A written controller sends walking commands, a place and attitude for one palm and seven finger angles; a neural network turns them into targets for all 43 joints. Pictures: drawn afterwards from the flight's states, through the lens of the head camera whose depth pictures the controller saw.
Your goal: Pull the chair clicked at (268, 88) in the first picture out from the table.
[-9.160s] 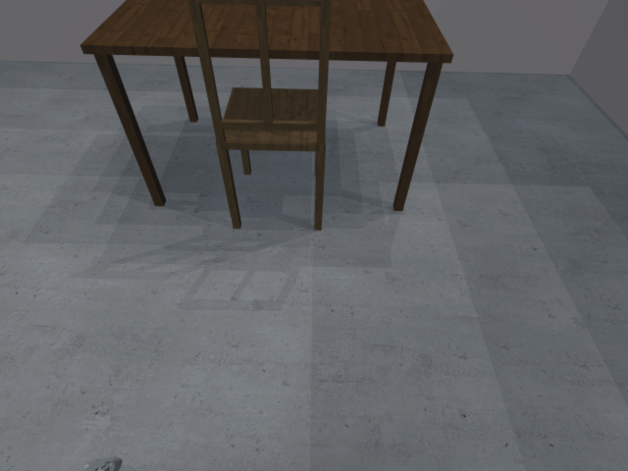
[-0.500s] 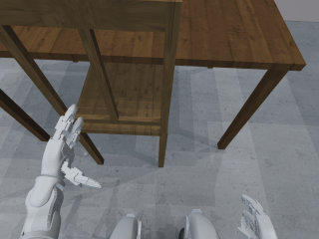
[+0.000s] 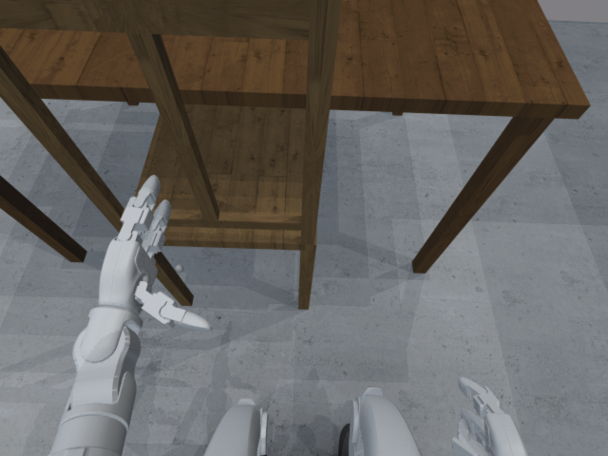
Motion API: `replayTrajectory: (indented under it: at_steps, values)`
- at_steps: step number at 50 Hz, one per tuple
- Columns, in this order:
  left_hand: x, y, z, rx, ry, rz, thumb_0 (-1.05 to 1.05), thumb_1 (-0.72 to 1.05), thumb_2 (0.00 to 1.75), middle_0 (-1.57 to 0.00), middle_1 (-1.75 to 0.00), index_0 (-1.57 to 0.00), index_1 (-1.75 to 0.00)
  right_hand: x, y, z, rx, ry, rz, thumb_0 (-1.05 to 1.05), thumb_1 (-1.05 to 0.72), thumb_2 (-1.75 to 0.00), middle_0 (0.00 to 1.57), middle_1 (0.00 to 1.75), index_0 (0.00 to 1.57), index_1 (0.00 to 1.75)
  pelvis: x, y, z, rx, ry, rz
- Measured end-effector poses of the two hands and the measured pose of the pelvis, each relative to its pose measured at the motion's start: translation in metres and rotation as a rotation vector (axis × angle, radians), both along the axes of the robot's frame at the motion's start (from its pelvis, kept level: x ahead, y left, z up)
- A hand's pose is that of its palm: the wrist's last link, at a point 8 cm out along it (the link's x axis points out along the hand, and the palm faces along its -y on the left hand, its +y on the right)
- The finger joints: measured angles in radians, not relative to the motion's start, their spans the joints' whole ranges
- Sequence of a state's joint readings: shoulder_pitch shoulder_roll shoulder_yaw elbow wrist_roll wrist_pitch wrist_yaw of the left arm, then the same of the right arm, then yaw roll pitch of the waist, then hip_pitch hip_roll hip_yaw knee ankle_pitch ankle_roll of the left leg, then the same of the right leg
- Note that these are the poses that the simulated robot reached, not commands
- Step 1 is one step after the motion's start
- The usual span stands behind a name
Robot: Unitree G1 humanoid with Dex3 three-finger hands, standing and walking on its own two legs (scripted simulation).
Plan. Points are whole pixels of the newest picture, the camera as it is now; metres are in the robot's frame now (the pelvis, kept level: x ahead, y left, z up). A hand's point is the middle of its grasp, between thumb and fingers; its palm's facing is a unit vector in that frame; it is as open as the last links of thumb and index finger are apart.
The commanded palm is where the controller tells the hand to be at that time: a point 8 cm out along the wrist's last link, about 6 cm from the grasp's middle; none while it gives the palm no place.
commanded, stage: aim the fingers beside a spindle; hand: left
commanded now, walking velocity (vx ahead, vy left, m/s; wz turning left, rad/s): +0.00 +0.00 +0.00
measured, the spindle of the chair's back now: (187, 150) +0.51 +0.18 +0.05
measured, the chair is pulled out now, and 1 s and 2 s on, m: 0.00 0.00 0.00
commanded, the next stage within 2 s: push the fingers through the gap in 0.80 s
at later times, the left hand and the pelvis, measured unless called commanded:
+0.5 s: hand (191, 256) +0.36 +0.16 +0.01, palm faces -0.01 -1.00 -0.05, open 16.9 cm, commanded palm +0.33 +0.21 +0.02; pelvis -0.01 +0.00 -0.01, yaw +0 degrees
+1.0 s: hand (186, 262) +0.35 +0.17 +0.01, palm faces -0.03 -1.00 -0.04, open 16.9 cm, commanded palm +0.34 +0.21 +0.01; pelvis -0.01 +0.00 -0.01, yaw +0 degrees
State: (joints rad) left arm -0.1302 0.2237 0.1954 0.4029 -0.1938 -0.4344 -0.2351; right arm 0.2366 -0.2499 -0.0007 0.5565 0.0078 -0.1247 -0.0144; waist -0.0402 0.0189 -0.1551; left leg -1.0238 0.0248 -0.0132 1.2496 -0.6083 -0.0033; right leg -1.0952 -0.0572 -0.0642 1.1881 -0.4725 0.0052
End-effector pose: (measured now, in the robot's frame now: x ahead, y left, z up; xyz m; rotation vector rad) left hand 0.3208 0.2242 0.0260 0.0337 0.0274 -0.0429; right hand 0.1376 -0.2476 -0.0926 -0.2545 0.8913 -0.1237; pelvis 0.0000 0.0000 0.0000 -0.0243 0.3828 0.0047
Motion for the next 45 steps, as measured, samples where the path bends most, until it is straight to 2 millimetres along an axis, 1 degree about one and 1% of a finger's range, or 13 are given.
replayTrajectory:
  at_steps: [7, 16, 20, 26, 30, 37, 45]
  values:
    - [0.009, -0.005, -0.010, 0.001, 0.007, 0.011, -0.02, -0.50, 0.30, -0.06, -0.08, -0.06, -0.08, -0.007, -0.001, -0.008, -0.001, 0.029, 0.000, 0.01, -0.90, -0.89, 0.20, 0.30, 0.20, 0.29, -0.004, -0.001, -0.005, 0.002, 0.010, 0.000]
    - [0.021, -0.019, -0.013, 0.006, -0.010, -0.006, -0.02, -0.50, 0.30, -0.06, -0.08, -0.06, -0.08, -0.020, -0.003, -0.016, 0.008, 0.066, -0.013, 0.01, -0.90, -0.89, 0.20, 0.30, 0.20, 0.29, -0.008, -0.001, -0.010, 0.006, 0.019, -0.004]
    - [0.023, -0.016, -0.017, 0.014, 0.007, 0.014, -0.02, -0.49, 0.30, -0.06, -0.08, -0.06, -0.08, -0.025, -0.004, -0.018, 0.011, 0.079, -0.022, 0.01, -0.90, -0.89, 0.20, 0.30, 0.20, 0.29, -0.009, -0.002, -0.010, 0.009, 0.022, -0.009]
    - [0.020, -0.007, -0.012, 0.015, -0.011, 0.029, -0.02, -0.49, 0.30, -0.06, -0.08, -0.06, -0.08, -0.029, -0.005, -0.017, 0.010, 0.091, -0.029, 0.01, -0.90, -0.89, 0.20, 0.30, 0.20, 0.29, -0.010, -0.003, -0.009, 0.008, 0.020, -0.009]
    - [0.017, -0.005, -0.011, 0.007, -0.010, 0.016, -0.02, -0.49, 0.30, -0.06, -0.08, -0.06, -0.08, -0.029, -0.006, -0.016, 0.006, 0.090, -0.027, 0.01, -0.90, -0.89, 0.20, 0.30, 0.20, 0.29, -0.009, -0.003, -0.008, 0.007, 0.018, -0.006]
    - [0.012, -0.007, -0.016, -0.005, -0.001, 0.006, -0.02, -0.50, 0.30, -0.06, -0.08, -0.06, -0.08, -0.022, -0.007, -0.013, -0.009, 0.065, -0.017, 0.01, -0.90, -0.89, 0.20, 0.30, 0.20, 0.29, -0.010, -0.001, -0.009, 0.004, 0.018, -0.003]
    - [0.011, -0.004, -0.014, 0.000, -0.018, 0.010, -0.02, -0.50, 0.30, -0.06, -0.08, -0.06, -0.08, -0.013, -0.002, -0.013, -0.004, 0.043, -0.005, 0.01, -0.90, -0.89, 0.20, 0.30, 0.20, 0.29, -0.011, 0.001, -0.011, 0.002, 0.017, -0.004]
